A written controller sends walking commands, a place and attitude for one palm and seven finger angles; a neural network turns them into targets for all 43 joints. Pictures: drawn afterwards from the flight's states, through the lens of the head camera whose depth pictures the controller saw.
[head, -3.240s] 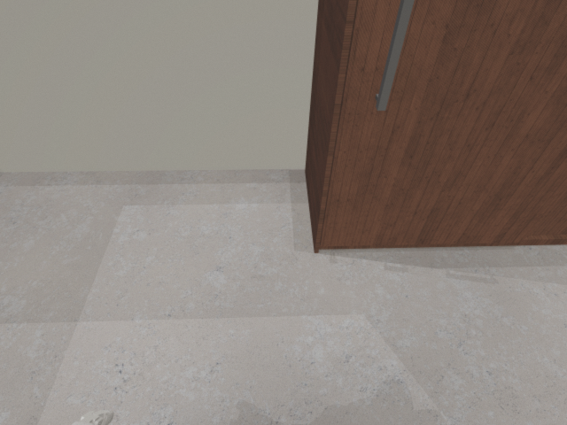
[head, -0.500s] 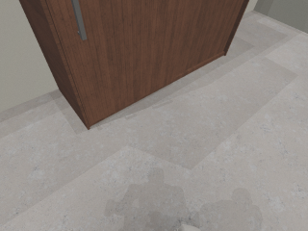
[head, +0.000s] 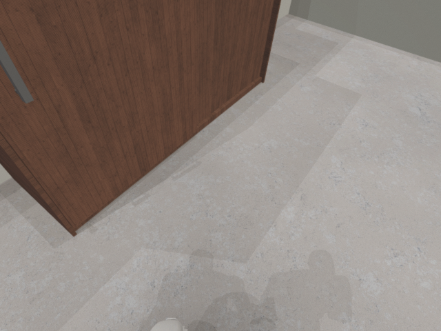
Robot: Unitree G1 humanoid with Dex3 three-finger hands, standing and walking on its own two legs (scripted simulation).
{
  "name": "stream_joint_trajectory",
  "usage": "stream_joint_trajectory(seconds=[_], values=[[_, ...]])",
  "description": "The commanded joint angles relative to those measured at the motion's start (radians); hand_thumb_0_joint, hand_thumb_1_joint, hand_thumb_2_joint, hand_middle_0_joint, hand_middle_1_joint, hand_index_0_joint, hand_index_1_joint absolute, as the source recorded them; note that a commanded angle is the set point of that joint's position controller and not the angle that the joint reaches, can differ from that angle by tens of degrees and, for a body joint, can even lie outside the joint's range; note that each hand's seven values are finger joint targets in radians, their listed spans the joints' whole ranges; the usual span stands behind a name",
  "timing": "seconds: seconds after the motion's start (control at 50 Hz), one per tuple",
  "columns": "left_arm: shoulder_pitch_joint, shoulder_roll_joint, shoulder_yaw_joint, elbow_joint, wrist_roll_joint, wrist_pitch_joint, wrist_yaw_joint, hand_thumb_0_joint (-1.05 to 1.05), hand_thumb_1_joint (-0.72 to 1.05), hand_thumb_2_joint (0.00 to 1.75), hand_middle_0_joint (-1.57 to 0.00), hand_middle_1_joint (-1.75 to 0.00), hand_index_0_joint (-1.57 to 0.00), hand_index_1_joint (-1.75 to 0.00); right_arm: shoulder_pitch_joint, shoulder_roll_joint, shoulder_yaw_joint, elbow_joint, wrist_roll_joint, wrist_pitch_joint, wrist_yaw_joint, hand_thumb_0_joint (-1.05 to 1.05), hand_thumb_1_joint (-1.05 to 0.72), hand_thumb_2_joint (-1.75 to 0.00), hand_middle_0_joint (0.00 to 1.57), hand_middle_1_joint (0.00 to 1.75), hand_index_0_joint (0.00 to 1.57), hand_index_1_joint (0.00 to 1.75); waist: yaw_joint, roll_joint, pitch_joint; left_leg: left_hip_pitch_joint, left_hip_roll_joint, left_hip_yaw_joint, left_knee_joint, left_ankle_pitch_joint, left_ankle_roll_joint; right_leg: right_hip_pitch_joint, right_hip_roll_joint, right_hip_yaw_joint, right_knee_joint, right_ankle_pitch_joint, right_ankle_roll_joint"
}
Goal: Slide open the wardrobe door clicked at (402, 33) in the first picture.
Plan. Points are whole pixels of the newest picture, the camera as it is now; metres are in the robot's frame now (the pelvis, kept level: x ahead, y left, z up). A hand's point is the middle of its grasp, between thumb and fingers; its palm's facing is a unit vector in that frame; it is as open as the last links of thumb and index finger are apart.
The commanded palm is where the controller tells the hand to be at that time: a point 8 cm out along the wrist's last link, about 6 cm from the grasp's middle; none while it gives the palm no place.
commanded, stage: walk to a spot facing it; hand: left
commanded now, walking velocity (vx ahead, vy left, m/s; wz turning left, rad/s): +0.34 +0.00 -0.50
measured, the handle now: out of the picture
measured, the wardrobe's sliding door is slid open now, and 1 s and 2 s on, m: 0.00 0.00 0.00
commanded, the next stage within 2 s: turn to face it in 0.68 s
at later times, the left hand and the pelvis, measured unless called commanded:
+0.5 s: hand (180, 229) +0.37 +0.13 -0.15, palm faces -0.34 -0.93 -0.15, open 7.4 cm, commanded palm none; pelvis +0.19 +0.00 +0.00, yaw -18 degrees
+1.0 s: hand (207, 202) +0.47 +0.07 -0.17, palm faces -0.33 -0.93 -0.17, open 7.4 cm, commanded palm none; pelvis +0.38 -0.08 +0.00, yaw -23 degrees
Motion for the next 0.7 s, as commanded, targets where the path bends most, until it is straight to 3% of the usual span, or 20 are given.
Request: stream_joint_trajectory(seconds=[0.0, 0.02, 0.04, 0.06, 0.08, 0.12, 0.16, 0.22, 0.3, 0.34, 0.44, 0.5, 0.52, 0.54, 0.56, 0.58, 0.6, 0.62, 0.64, 0.68], values=[[-0.064, 0.126, 0.045, -0.086, -0.018, -0.023, 0.009, 0.00, 0.90, 0.90, -0.20, -0.30, -0.20, -0.30, 0.284, -0.214, -0.055, 0.022, -0.012, -0.059, -0.040, 0.00, -0.90, -0.90, 0.20, 0.30, 0.20, 0.30, -0.161, 0.175, -0.111, 0.580, 0.124, -0.169, -0.272, -0.105, 0.063, -0.374, -0.039, 0.058, 0.340, 0.174, -0.077], [-0.023, 0.066, 0.030, -0.108, -0.025, -0.020, -0.003, 0.00, 0.90, 0.90, -0.20, -0.30, -0.20, -0.30, 0.378, -0.305, -0.065, 0.042, -0.019, -0.058, -0.044, 0.00, -0.90, -0.90, 0.20, 0.30, 0.20, 0.30, -0.159, 0.425, -0.175, 0.679, 0.396, -0.519, -0.426, -0.237, 0.152, -0.568, 0.062, -0.079, 0.670, -0.204, -0.026], [-0.039, 0.091, 0.034, -0.109, -0.014, -0.014, 0.004, 0.00, 0.90, 0.90, -0.20, -0.30, -0.20, -0.30, 0.327, -0.279, -0.052, 0.039, -0.012, -0.047, -0.049, 0.00, -0.90, -0.90, 0.20, 0.30, 0.20, 0.30, -0.143, 0.395, -0.165, 0.565, 0.446, -0.607, -0.500, -0.452, 0.168, -0.591, -0.001, 0.003, 0.827, -0.182, -0.036], [-0.115, 0.102, 0.040, -0.106, -0.009, -0.016, -0.004, 0.00, 0.90, 0.90, -0.20, -0.30, -0.20, -0.30, 0.253, -0.214, -0.042, 0.027, -0.007, -0.051, -0.050, 0.00, -0.90, -0.90, 0.20, 0.30, 0.20, 0.30, -0.136, 0.262, -0.048, 0.440, 0.410, -0.542, -0.536, -0.501, 0.166, -0.624, -0.041, -0.009, 0.893, -0.090, -0.041], [-0.143, 0.085, 0.040, -0.104, -0.004, -0.015, -0.017, 0.00, 0.90, 0.90, -0.20, -0.30, -0.20, -0.30, 0.195, -0.165, -0.028, 0.019, -0.008, -0.057, -0.049, 0.00, -0.90, -0.90, 0.20, 0.30, 0.20, 0.30, -0.103, 0.170, 0.050, 0.346, 0.363, -0.429, -0.539, -0.418, 0.156, -0.639, -0.085, -0.025, 0.897, -0.004, -0.037], [-0.081, 0.047, 0.039, -0.077, 0.003, 0.004, -0.027, 0.00, 0.90, 0.90, -0.20, -0.30, -0.20, -0.30, 0.129, -0.096, -0.012, 0.022, -0.006, -0.071, -0.052, 0.00, -0.90, -0.90, 0.20, 0.30, 0.20, 0.30, -0.038, 0.141, 0.067, 0.275, 0.285, -0.186, -0.521, -0.189, 0.112, -0.579, -0.114, -0.047, 0.860, 0.099, -0.019], [-0.059, 0.028, 0.039, -0.066, 0.004, 0.019, -0.028, 0.00, 0.90, 0.90, -0.20, -0.30, -0.20, -0.30, 0.143, -0.072, -0.011, 0.039, -0.001, -0.082, -0.056, 0.00, -0.90, -0.90, 0.20, 0.30, 0.20, 0.30, -0.024, 0.145, 0.034, 0.280, 0.255, -0.068, -0.506, -0.037, 0.119, -0.561, -0.123, -0.060, 0.833, 0.148, -0.003], [-0.112, 0.010, 0.040, -0.093, 0.008, 0.033, -0.031, 0.00, 0.90, 0.90, -0.20, -0.30, -0.20, -0.30, 0.178, -0.065, -0.019, 0.065, 0.000, -0.086, -0.056, 0.00, -0.90, -0.90, 0.20, 0.30, 0.20, 0.30, -0.028, 0.121, 0.053, 0.337, 0.257, 0.009, -0.514, 0.037, 0.155, -0.632, -0.143, -0.082, 0.743, 0.198, 0.018], [-0.222, 0.001, 0.033, -0.125, 0.009, 0.035, -0.036, 0.00, 0.90, 0.90, -0.20, -0.30, -0.20, -0.30, 0.230, -0.065, -0.021, 0.097, 0.002, -0.084, -0.053, 0.00, -0.90, -0.90, 0.20, 0.30, 0.20, 0.30, -0.049, 0.119, 0.083, 0.430, 0.258, 0.091, -0.511, 0.153, 0.168, -0.700, -0.160, -0.117, 0.595, 0.252, 0.031], [-0.296, 0.000, 0.028, -0.144, 0.008, 0.032, -0.037, 0.00, 0.90, 0.90, -0.20, -0.30, -0.20, -0.30, 0.268, -0.064, -0.020, 0.114, -0.002, -0.081, -0.052, 0.00, -0.90, -0.90, 0.20, 0.30, 0.20, 0.30, -0.073, 0.116, 0.099, 0.455, 0.266, 0.107, -0.501, 0.201, 0.172, -0.685, -0.156, -0.138, 0.493, 0.247, 0.024], [-0.392, 0.002, 0.023, -0.169, 0.003, 0.020, -0.036, 0.00, 0.90, 0.90, -0.20, -0.30, -0.20, -0.30, 0.295, -0.084, -0.022, 0.133, -0.013, -0.066, -0.047, 0.00, -0.90, -0.90, 0.20, 0.30, 0.20, 0.30, -0.094, 0.142, 0.123, 0.495, 0.276, 0.186, -0.432, 0.363, 0.158, -0.582, -0.103, -0.195, 0.299, 0.197, -0.020], [-0.280, 0.034, 0.033, -0.139, 0.003, 0.005, -0.032, 0.00, 0.90, 0.90, -0.20, -0.30, -0.20, -0.30, 0.271, -0.126, -0.034, 0.117, -0.010, -0.061, -0.048, 0.00, -0.90, -0.90, 0.20, 0.30, 0.20, 0.30, -0.029, 0.150, 0.032, 0.533, 0.274, 0.254, -0.207, 0.764, 0.137, -0.384, -0.021, -0.255, 0.218, 0.108, -0.074], [-0.137, 0.061, 0.042, -0.101, 0.005, -0.005, -0.027, 0.00, 0.90, 0.90, -0.20, -0.30, -0.20, -0.30, 0.239, -0.147, -0.037, 0.105, -0.005, -0.058, -0.045, 0.00, -0.90, -0.90, 0.20, 0.30, 0.20, 0.30, 0.044, 0.135, -0.053, 0.501, 0.253, 0.281, -0.017, 0.834, 0.109, -0.196, 0.019, -0.283, 0.164, 0.133, -0.091], [0.009, 0.136, 0.059, -0.059, 0.007, -0.019, -0.018, 0.00, 0.90, 0.90, -0.20, -0.30, -0.20, -0.30, 0.234, -0.137, -0.033, 0.085, 0.004, -0.055, -0.033, 0.00, -0.90, -0.90, 0.20, 0.30, 0.20, 0.30, 0.113, 0.028, -0.150, 0.298, 0.221, 0.280, 0.232, 0.684, 0.072, 0.103, -0.020, -0.222, 0.108, 0.224, -0.114], [0.116, 0.261, 0.090, -0.041, 0.004, -0.029, -0.001, 0.00, 0.90, 0.90, -0.20, -0.30, -0.20, -0.30, 0.257, -0.053, -0.017, 0.044, 0.022, -0.056, -0.027, 0.00, -0.90, -0.90, 0.20, 0.30, 0.20, 0.30, 0.132, -0.187, -0.282, -0.073, 0.054, 0.232, 0.557, -0.196, 0.013, 0.407, -0.341, 0.276, 0.052, 0.311, -0.232], [0.149, 0.327, 0.096, -0.030, -0.027, -0.020, 0.010, 0.00, 0.90, 0.90, -0.20, -0.30, -0.20, -0.30, 0.155, -0.058, -0.012, 0.007, 0.023, -0.057, -0.036, 0.00, -0.90, -0.90, 0.20, 0.30, 0.20, 0.30, 0.140, -0.186, -0.290, -0.202, 0.007, 0.080, 0.744, -0.367, 0.016, 0.381, -0.456, 0.498, -0.066, 0.478, -0.305], [0.063, 0.304, 0.088, -0.064, -0.028, -0.018, 0.014, 0.00, 0.90, 0.90, -0.20, -0.30, -0.20, -0.30, 0.137, -0.061, -0.021, 0.000, 0.018, -0.057, -0.041, 0.00, -0.90, -0.90, 0.20, 0.30, 0.20, 0.30, 0.099, -0.152, -0.230, -0.215, 0.039, -0.030, 0.790, -0.265, 0.024, 0.249, -0.442, 0.450, -0.109, 0.362, -0.281], [-0.037, 0.251, 0.072, -0.093, -0.026, -0.016, 0.018, 0.00, 0.90, 0.90, -0.20, -0.30, -0.20, -0.30, 0.128, -0.065, -0.021, 0.008, 0.011, -0.051, -0.042, 0.00, -0.90, -0.90, 0.20, 0.30, 0.20, 0.30, 0.054, -0.090, -0.148, -0.215, 0.074, -0.057, 0.774, -0.176, 0.021, 0.123, -0.416, 0.399, -0.136, 0.243, -0.265], [-0.103, 0.190, 0.057, -0.107, -0.026, -0.020, 0.024, 0.00, 0.90, 0.90, -0.20, -0.30, -0.20, -0.30, 0.101, -0.067, -0.021, 0.020, 0.003, -0.040, -0.041, 0.00, -0.90, -0.90, 0.20, 0.30, 0.20, 0.30, 0.022, 0.012, -0.070, -0.158, 0.106, -0.067, 0.700, -0.117, 0.024, -0.044, -0.367, 0.296, -0.158, 0.214, -0.241], [-0.155, 0.148, 0.038, -0.108, -0.015, -0.037, 0.026, 0.00, 0.90, 0.90, -0.20, -0.30, -0.20, -0.30, 0.156, -0.030, -0.012, 0.048, -0.008, -0.015, -0.039, 0.00, -0.90, -0.90, 0.20, 0.30, 0.20, 0.30, -0.045, -0.011, -0.030, -0.064, 0.101, -0.048, 0.585, -0.072, 0.014, -0.217, -0.288, 0.150, -0.179, 0.335, -0.196]])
